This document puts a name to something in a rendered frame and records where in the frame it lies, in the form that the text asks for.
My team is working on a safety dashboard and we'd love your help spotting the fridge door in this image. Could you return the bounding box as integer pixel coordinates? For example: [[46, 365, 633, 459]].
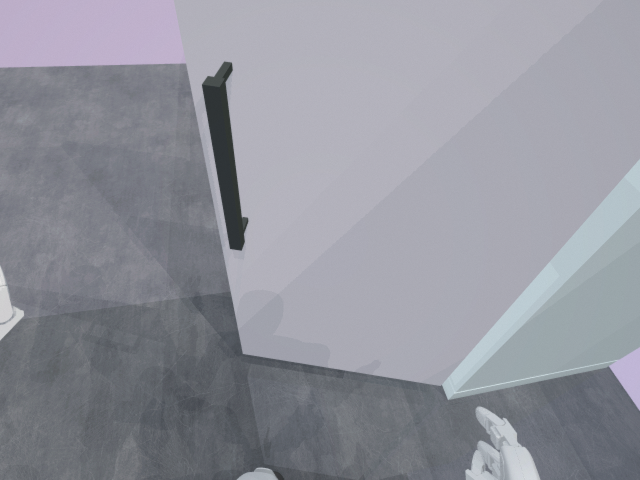
[[174, 0, 640, 386]]

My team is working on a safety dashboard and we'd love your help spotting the robot left hand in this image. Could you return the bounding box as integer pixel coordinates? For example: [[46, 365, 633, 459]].
[[0, 265, 24, 340]]

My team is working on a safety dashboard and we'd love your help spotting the handle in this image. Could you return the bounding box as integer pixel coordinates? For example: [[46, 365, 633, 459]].
[[202, 62, 248, 251]]

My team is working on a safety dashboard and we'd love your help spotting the robot right hand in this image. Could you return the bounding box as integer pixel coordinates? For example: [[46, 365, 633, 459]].
[[465, 406, 540, 480]]

